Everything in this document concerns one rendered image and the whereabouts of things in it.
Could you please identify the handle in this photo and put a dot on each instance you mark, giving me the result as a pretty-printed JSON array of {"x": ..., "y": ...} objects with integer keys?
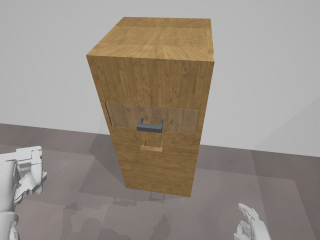
[
  {"x": 151, "y": 150},
  {"x": 149, "y": 127}
]

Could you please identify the robot left hand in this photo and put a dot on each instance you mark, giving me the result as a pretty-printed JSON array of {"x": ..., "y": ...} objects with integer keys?
[{"x": 25, "y": 163}]

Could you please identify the left robot forearm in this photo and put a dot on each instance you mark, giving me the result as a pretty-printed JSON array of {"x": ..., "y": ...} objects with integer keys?
[{"x": 8, "y": 222}]

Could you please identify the drawer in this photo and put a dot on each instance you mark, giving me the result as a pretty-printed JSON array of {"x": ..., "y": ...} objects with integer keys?
[{"x": 178, "y": 120}]

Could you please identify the robot right hand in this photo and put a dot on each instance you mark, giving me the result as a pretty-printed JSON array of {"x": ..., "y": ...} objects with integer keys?
[{"x": 257, "y": 229}]

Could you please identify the cabinet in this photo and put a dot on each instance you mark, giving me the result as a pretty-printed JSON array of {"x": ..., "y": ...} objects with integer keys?
[{"x": 161, "y": 62}]

